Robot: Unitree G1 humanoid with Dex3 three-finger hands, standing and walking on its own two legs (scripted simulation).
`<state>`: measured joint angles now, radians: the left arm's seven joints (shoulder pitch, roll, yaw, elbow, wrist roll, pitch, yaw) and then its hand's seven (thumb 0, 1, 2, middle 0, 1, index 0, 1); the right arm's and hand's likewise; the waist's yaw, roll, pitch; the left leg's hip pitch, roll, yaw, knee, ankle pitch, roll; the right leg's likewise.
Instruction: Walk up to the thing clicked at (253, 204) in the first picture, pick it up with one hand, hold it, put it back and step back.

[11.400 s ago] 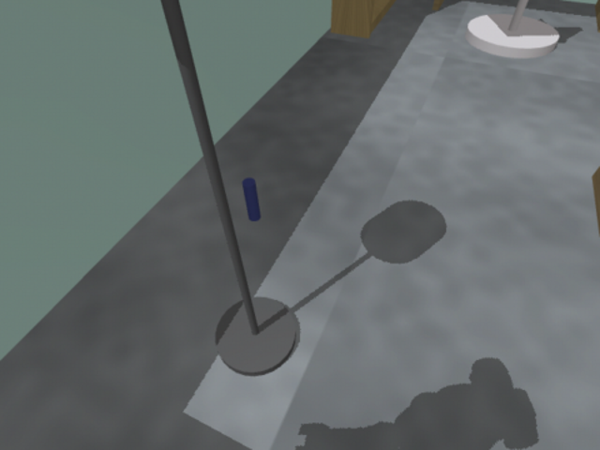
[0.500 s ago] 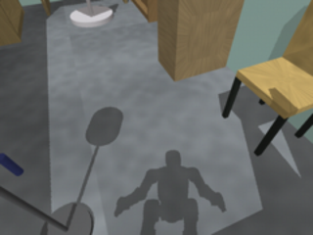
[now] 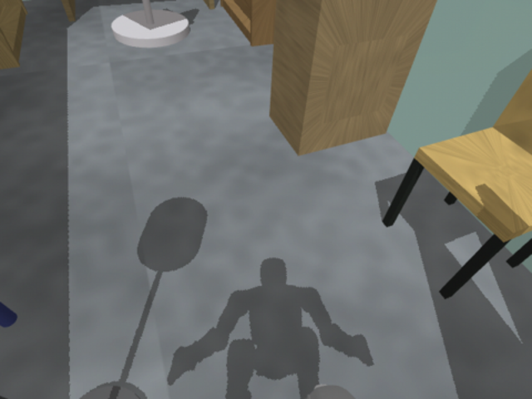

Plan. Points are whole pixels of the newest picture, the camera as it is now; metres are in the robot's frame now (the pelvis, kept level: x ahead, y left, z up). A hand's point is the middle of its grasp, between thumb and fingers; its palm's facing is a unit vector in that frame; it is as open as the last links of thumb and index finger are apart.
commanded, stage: walk up
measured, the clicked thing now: out of the picture +0.56 +0.93 -0.67
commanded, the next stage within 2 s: none
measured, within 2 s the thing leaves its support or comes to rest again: neither
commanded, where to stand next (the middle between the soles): +0.37 -0.04 m, yaw +0 degrees
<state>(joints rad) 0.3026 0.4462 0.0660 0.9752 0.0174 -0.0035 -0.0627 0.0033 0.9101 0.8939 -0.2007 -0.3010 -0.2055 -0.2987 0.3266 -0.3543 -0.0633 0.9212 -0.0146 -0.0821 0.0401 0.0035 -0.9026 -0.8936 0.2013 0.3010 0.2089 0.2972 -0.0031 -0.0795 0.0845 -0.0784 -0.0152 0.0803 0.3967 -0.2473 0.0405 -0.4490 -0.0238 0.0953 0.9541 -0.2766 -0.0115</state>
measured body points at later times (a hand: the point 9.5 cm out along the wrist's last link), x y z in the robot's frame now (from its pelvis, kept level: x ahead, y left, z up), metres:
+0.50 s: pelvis +0.18 -0.06 +0.00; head +0.19 -0.07 +0.45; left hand +0.22 +0.25 -0.10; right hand +0.28 -0.38 -0.11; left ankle +0.18 +0.09 -0.68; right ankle +0.21 -0.14 -0.74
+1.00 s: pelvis +0.29 -0.09 -0.03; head +0.30 -0.07 +0.42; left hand +0.24 +0.23 -0.15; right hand +0.47 -0.37 -0.12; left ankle +0.30 +0.07 -0.74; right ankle +0.39 -0.23 -0.73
